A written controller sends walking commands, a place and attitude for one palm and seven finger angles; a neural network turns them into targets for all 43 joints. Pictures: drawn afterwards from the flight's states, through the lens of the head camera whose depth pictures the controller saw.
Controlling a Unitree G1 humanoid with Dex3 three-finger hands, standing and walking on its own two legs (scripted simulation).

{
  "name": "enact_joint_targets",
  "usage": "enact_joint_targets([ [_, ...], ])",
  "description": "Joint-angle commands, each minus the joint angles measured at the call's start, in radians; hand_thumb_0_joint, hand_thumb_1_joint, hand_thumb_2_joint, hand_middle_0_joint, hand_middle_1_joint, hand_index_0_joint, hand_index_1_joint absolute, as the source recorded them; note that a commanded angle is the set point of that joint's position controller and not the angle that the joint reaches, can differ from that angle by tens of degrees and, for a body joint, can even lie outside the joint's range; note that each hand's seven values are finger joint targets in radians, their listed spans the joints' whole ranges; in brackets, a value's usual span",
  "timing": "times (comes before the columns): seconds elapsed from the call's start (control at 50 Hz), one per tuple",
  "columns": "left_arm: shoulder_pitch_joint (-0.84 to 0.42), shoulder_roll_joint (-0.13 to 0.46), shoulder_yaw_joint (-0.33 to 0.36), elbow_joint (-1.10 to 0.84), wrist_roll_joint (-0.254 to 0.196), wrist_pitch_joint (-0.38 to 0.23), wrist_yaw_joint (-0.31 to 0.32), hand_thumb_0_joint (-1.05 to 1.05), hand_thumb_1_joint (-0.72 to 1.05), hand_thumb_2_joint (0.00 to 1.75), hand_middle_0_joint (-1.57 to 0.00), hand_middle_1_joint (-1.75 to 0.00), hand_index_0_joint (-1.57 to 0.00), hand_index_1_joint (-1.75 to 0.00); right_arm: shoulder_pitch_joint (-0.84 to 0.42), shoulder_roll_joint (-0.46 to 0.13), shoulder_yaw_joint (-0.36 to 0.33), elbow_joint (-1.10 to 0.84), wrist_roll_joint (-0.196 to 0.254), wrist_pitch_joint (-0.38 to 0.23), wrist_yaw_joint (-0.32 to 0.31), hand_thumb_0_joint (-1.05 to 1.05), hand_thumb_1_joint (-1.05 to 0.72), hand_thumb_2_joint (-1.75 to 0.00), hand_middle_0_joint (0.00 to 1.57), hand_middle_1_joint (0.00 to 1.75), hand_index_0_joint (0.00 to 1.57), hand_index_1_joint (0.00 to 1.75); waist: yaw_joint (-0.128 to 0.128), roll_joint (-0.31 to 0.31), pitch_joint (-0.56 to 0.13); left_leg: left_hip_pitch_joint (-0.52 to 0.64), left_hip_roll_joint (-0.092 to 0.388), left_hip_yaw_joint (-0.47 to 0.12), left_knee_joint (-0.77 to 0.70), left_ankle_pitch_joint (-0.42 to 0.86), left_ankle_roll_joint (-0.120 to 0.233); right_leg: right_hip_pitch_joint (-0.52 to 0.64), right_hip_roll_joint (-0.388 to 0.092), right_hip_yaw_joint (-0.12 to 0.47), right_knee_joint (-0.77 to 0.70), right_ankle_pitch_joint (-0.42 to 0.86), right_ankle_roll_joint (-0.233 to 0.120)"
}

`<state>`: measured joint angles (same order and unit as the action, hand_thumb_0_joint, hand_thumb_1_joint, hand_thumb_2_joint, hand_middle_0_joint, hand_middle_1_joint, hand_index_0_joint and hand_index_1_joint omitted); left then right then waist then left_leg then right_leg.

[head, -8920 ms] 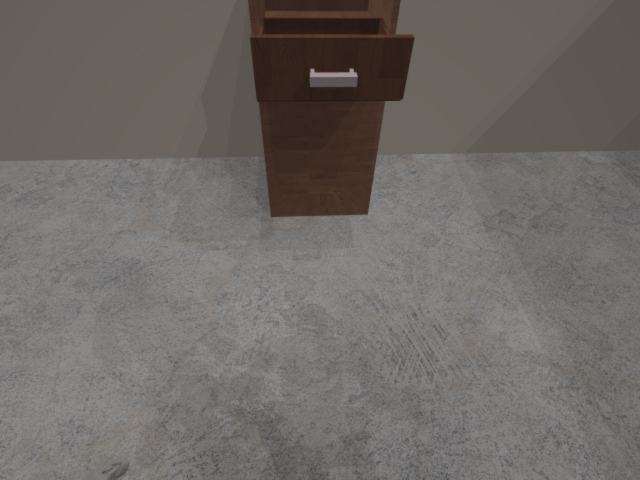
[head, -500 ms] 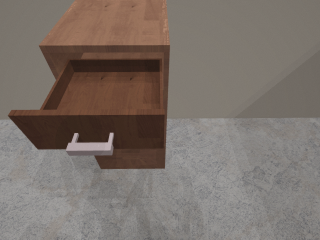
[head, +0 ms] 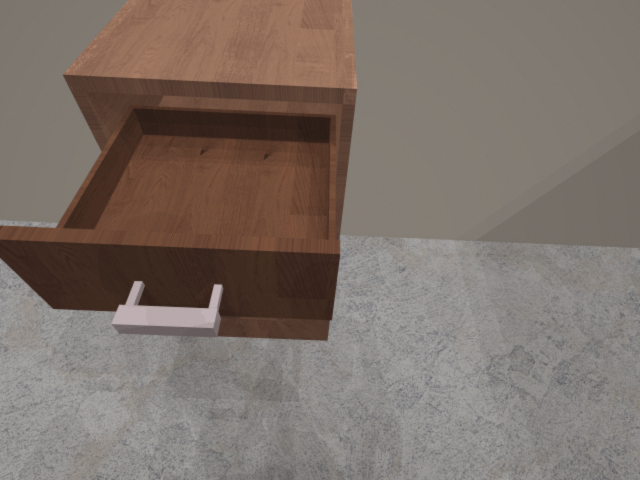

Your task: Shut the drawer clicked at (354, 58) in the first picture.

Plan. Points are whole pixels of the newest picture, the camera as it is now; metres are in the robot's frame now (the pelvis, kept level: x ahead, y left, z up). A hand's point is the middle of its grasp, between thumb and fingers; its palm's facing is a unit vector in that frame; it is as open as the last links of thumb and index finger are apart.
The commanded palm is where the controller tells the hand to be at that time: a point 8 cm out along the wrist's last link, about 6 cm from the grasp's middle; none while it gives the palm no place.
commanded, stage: come to a stop and stand still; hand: left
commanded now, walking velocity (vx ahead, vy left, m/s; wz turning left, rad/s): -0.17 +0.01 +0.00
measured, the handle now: (173, 305) +0.30 +0.21 +0.05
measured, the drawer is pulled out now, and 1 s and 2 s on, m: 0.29 0.29 0.29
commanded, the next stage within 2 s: look again from close up in 1.10 s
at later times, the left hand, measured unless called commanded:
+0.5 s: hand out of the picture +0.00 +0.21 -0.17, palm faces +0.02 -0.97 -0.25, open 7.4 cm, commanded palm none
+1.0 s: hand out of the picture -0.11 +0.22 -0.15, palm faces +0.06 -0.97 -0.22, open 7.4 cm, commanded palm none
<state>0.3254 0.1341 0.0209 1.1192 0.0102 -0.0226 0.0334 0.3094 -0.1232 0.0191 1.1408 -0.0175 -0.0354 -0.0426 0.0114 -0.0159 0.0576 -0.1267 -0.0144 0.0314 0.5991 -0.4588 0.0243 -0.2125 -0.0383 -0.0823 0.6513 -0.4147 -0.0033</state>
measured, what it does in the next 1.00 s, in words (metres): steps on the spot: left foot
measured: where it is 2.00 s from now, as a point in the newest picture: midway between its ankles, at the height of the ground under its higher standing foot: outside the picture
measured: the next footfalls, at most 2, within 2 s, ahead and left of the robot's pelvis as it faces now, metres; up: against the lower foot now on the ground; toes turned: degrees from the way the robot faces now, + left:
left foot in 0.40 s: +0.08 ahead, +0.11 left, +0.00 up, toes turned +4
right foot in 1.38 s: -0.07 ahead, -0.06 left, +0.00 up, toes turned -1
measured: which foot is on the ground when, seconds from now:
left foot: down 0.00-0.20, up 0.22-0.38, down 0.40-1.00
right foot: down 0.00-1.00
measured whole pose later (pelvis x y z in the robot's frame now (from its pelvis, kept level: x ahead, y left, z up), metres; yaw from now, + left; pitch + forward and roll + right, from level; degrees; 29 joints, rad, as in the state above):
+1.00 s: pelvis -0.07 +0.04 +0.02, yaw +1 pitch -1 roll +0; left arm 0.40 0.16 0.00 1.02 0.02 0.02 0.02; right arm 0.30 -0.20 -0.02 1.04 -0.02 0.05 -0.01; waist 0.01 0.03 0.02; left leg -0.34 -0.07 0.03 0.43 -0.20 0.05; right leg -0.24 -0.01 0.06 0.50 -0.34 -0.02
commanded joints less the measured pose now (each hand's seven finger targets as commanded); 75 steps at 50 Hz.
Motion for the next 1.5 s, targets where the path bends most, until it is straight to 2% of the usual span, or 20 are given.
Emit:
enact_joint_targets([
  [0.0, 0.033, 0.097, 0.014, -0.056, -0.010, -0.007, 0.030, 0.00, 0.90, 0.90, -0.20, -0.30, -0.20, -0.30, 0.149, -0.133, -0.031, -0.006, 0.013, -0.010, -0.023, 0.00, -0.90, -0.90, 0.20, 0.30, 0.20, 0.30, -0.022, 0.148, -0.068, 0.104, 0.157, -0.073, -0.058, 1.360, 0.023, 0.030, -0.038, 0.010, 0.013, 0.557, -0.007],
  [0.04, 0.032, 0.097, 0.021, -0.070, -0.009, 0.007, 0.032, 0.00, 0.90, 0.90, -0.20, -0.30, -0.20, -0.30, 0.110, -0.153, -0.045, -0.023, 0.016, 0.000, -0.022, 0.00, -0.90, -0.90, 0.20, 0.30, 0.20, 0.30, -0.002, 0.151, -0.031, 0.151, 0.185, -0.088, -0.054, 1.474, 0.040, -0.020, -0.002, -0.007, -0.057, 0.243, -0.007],
  [0.1, 0.065, 0.100, 0.033, -0.066, 0.004, 0.013, 0.030, 0.00, 0.90, 0.90, -0.20, -0.30, -0.20, -0.30, 0.080, -0.136, -0.061, -0.059, 0.015, 0.009, -0.021, 0.00, -0.90, -0.90, 0.20, 0.30, 0.20, 0.30, 0.011, 0.089, 0.025, 0.081, 0.135, -0.047, -0.023, 1.306, 0.013, 0.030, -0.008, -0.008, -0.115, 0.454, -0.014],
  [0.18, 0.162, 0.155, 0.052, -0.053, 0.020, 0.009, 0.035, 0.00, 0.90, 0.90, -0.20, -0.30, -0.20, -0.30, -0.004, -0.057, -0.072, -0.121, 0.015, 0.021, -0.013, 0.00, -0.90, -0.90, 0.20, 0.30, 0.20, 0.30, 0.056, -0.206, 0.020, -0.327, -0.022, 0.054, 0.124, 0.069, -0.037, 0.294, -0.251, 0.155, -0.065, 1.288, -0.157],
  [0.22, 0.171, 0.153, 0.049, -0.081, 0.037, 0.010, 0.038, 0.00, 0.90, 0.90, -0.20, -0.30, -0.20, -0.30, -0.078, -0.045, -0.074, -0.150, 0.013, 0.028, -0.009, 0.00, -0.90, -0.90, 0.20, 0.30, 0.20, 0.30, 0.080, -0.215, 0.017, -0.377, -0.019, 0.000, 0.224, -0.129, -0.031, 0.278, -0.286, 0.167, -0.112, 1.277, -0.201],
  [0.28, 0.072, 0.154, 0.039, -0.123, 0.020, 0.012, 0.029, 0.00, 0.90, 0.90, -0.20, -0.30, -0.20, -0.30, -0.050, -0.023, -0.060, -0.137, 0.019, 0.028, 0.006, 0.00, -0.90, -0.90, 0.20, 0.30, 0.20, 0.30, 0.012, -0.109, -0.029, -0.210, -0.005, 0.026, 0.070, 0.072, -0.029, 0.119, -0.219, 0.108, -0.145, 0.939, -0.169],
  [0.3, 0.040, 0.230, 0.036, -0.141, 0.018, 0.000, 0.060, 0.00, 0.90, 0.90, -0.20, -0.30, -0.20, -0.30, -0.087, -0.123, -0.066, -0.218, 0.016, 0.028, 0.004, 0.00, -0.90, -0.90, 0.20, 0.30, 0.20, 0.30, -0.039, -0.154, -0.089, -0.186, -0.033, 0.098, -0.005, 0.192, -0.041, 0.171, -0.182, 0.158, -0.061, 1.488, -0.058],
  [0.36, -0.007, 0.192, 0.027, -0.213, -0.006, -0.009, 0.035, 0.00, 0.90, 0.90, -0.20, -0.30, -0.20, -0.30, 0.056, -0.184, -0.069, -0.207, 0.002, 0.017, 0.027, 0.00, -0.90, -0.90, 0.20, 0.30, 0.20, 0.30, -0.075, 0.123, -0.274, 0.098, 0.130, -0.088, -0.074, 0.732, 0.065, 0.052, -0.069, 0.058, 0.098, 0.617, -0.033],
  [0.38, 0.017, 0.153, 0.019, -0.218, -0.014, 0.004, 0.032, 0.00, 0.90, 0.90, -0.20, -0.30, -0.20, -0.30, 0.042, -0.225, -0.068, -0.226, 0.003, 0.017, 0.023, 0.00, -0.90, -0.90, 0.20, 0.30, 0.20, 0.30, -0.049, 0.242, -0.285, 0.097, 0.245, -0.257, -0.127, 0.904, 0.151, -0.026, 0.008, 0.059, 0.137, 0.005, -0.014],
  [0.4, 0.053, 0.134, 0.020, -0.219, -0.004, 0.024, 0.028, 0.00, 0.90, 0.90, -0.20, -0.30, -0.20, -0.30, 0.000, -0.237, -0.070, -0.244, 0.000, 0.030, 0.024, 0.00, -0.90, -0.90, 0.20, 0.30, 0.20, 0.30, -0.027, 0.218, -0.191, 0.003, 0.264, -0.267, -0.172, 0.744, 0.189, -0.066, 0.019, 0.069, 0.164, -0.205, -0.017],
  [0.46, 0.066, 0.130, 0.002, -0.181, 0.013, 0.040, 0.016, 0.00, 0.90, 0.90, -0.20, -0.30, -0.20, -0.30, -0.158, -0.200, -0.051, -0.278, -0.004, 0.039, 0.021, 0.00, -0.90, -0.90, 0.20, 0.30, 0.20, 0.30, 0.032, 0.241, 0.121, -0.352, 0.201, -0.246, -0.254, 0.254, 0.144, -0.039, -0.001, 0.073, 0.009, -0.063, -0.030],
  [0.54, 0.004, 0.168, -0.016, -0.189, 0.008, 0.005, 0.009, 0.00, 0.90, 0.90, -0.20, -0.30, -0.20, -0.30, -0.077, -0.156, -0.048, -0.282, 0.007, 0.055, 0.036, 0.00, -0.90, -0.90, 0.20, 0.30, 0.20, 0.30, -0.048, -0.188, 0.107, -0.140, 0.030, -0.062, -0.075, 0.067, 0.007, -0.266, -0.124, 0.300, -0.360, -0.211, -0.112],
  [0.6, -0.073, 0.180, -0.008, -0.239, 0.009, 0.019, 0.009, 0.00, 0.90, 0.90, -0.20, -0.30, -0.20, -0.30, 0.018, -0.177, -0.052, -0.238, 0.000, 0.049, 0.042, 0.00, -0.90, -0.90, 0.20, 0.30, 0.20, 0.30, -0.081, -0.060, 0.087, -0.051, 0.066, -0.117, -0.162, 0.064, 0.017, -0.343, -0.053, 0.196, -0.276, -0.246, -0.064],
  [0.7, 0.090, 0.150, -0.001, -0.206, 0.013, 0.033, 0.007, 0.00, 0.90, 0.90, -0.20, -0.30, -0.20, -0.30, -0.048, -0.211, -0.056, -0.251, -0.005, 0.038, 0.038, 0.00, -0.90, -0.90, 0.20, 0.30, 0.20, 0.30, 0.009, 0.079, 0.037, -0.300, 0.140, -0.262, -0.407, -0.207, 0.060, -0.053, 0.036, 0.113, -0.134, -0.070, -0.035],
  [0.88, 0.172, 0.118, 0.004, -0.142, 0.012, 0.030, -0.003, 0.00, 0.90, 0.90, -0.20, -0.30, -0.20, -0.30, -0.055, -0.193, -0.060, -0.200, -0.001, 0.047, 0.030, 0.00, -0.90, -0.90, 0.20, 0.30, 0.20, 0.30, 0.023, 0.057, -0.047, -0.232, 0.091, -0.188, -0.389, -0.134, 0.024, -0.009, 0.040, 0.140, -0.200, -0.059, -0.051],
  [1.04, -0.042, 0.145, 0.010, -0.156, 0.002, 0.016, 0.005, 0.00, 0.90, 0.90, -0.20, -0.30, -0.20, -0.30, 0.113, -0.124, -0.062, -0.119, 0.001, 0.061, 0.025, 0.00, -0.90, -0.90, 0.20, 0.30, 0.20, 0.30, -0.103, -0.127, -0.008, 0.052, 0.015, -0.058, 0.013, 0.170, -0.019, -0.390, -0.087, 0.299, -0.401, -0.224, -0.094],
  [1.16, 0.186, 0.077, 0.004, -0.077, 0.019, 0.043, 0.004, 0.00, 0.90, 0.90, -0.20, -0.30, -0.20, -0.30, -0.014, -0.196, -0.068, -0.144, -0.001, 0.030, 0.020, 0.00, -0.90, -0.90, 0.20, 0.30, 0.20, 0.30, 0.029, 0.223, 0.101, -0.419, 0.218, -0.396, -0.531, -0.366, 0.076, -0.044, 0.079, 0.084, 0.060, -0.035, -0.033],
  [1.24, 0.276, 0.056, 0.003, -0.048, 0.015, 0.045, 0.005, 0.00, 0.90, 0.90, -0.20, -0.30, -0.20, -0.30, -0.071, -0.178, -0.063, -0.156, -0.002, 0.030, 0.023, 0.00, -0.90, -0.90, 0.20, 0.30, 0.20, 0.30, 0.062, 0.144, -0.006, -0.369, 0.206, -0.306, -0.527, -0.196, 0.101, 0.006, 0.052, 0.058, 0.142, -0.048, -0.040],
  [1.42, 0.081, 0.087, -0.011, -0.087, 0.005, -0.003, 0.013, 0.00, 0.90, 0.90, -0.20, -0.30, -0.20, -0.30, 0.042, -0.087, -0.055, -0.105, 0.004, 0.044, 0.025, 0.00, -0.90, -0.90, 0.20, 0.30, 0.20, 0.30, -0.063, -0.169, 0.025, 0.023, 0.039, -0.076, -0.098, 0.255, -0.014, -0.297, -0.121, 0.293, -0.479, -0.181, -0.126],
  [1.48, 0.069, 0.070, -0.022, -0.087, -0.001, -0.013, 0.014, 0.00, 0.90, 0.90, -0.20, -0.30, -0.20, -0.30, 0.048, -0.090, -0.044, -0.096, 0.013, 0.033, 0.023, 0.00, -0.90, -0.90, 0.20, 0.30, 0.20, 0.30, -0.066, -0.078, 0.039, 0.040, 0.073, -0.094, -0.151, 0.295, 0.000, -0.269, -0.081, 0.241, -0.422, -0.038, -0.089],
])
